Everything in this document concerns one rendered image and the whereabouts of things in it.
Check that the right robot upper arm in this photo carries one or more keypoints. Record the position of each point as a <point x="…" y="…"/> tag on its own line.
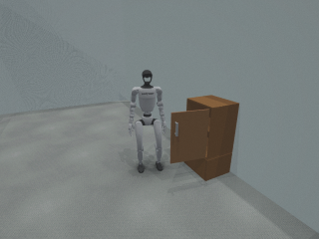
<point x="134" y="93"/>

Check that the cupboard door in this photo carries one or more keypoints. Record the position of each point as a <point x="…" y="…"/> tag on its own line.
<point x="190" y="142"/>

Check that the robot head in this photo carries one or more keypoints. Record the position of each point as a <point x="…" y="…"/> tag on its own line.
<point x="147" y="74"/>

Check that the robot left forearm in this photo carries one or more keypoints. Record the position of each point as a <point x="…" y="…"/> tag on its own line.
<point x="161" y="113"/>

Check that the handle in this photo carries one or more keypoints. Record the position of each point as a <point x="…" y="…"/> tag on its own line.
<point x="176" y="129"/>

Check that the left robot upper arm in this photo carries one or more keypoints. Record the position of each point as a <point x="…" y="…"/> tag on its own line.
<point x="159" y="96"/>

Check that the robot right forearm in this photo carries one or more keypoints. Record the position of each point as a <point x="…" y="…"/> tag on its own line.
<point x="132" y="114"/>

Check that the robot left hand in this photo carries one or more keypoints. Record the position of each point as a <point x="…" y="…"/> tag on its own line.
<point x="163" y="123"/>

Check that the humanoid robot torso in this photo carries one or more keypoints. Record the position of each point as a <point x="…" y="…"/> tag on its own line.
<point x="147" y="102"/>

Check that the robot right hand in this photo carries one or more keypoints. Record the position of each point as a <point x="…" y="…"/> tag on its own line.
<point x="130" y="128"/>

